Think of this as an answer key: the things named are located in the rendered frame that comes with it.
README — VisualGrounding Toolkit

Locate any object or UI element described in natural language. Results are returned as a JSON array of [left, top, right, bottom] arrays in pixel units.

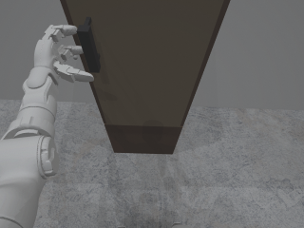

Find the left robot upper arm
[[0, 135, 60, 228]]

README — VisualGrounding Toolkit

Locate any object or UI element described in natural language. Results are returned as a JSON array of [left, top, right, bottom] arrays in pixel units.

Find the cupboard door
[[66, 0, 224, 127]]

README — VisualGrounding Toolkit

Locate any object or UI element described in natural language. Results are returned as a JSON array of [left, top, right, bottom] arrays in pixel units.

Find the handle
[[76, 16, 101, 73]]

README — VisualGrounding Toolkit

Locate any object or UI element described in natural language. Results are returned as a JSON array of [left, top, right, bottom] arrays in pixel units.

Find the robot left forearm
[[0, 66, 59, 142]]

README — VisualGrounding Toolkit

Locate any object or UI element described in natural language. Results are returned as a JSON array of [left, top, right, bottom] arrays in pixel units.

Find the left robot hand
[[34, 25, 94, 83]]

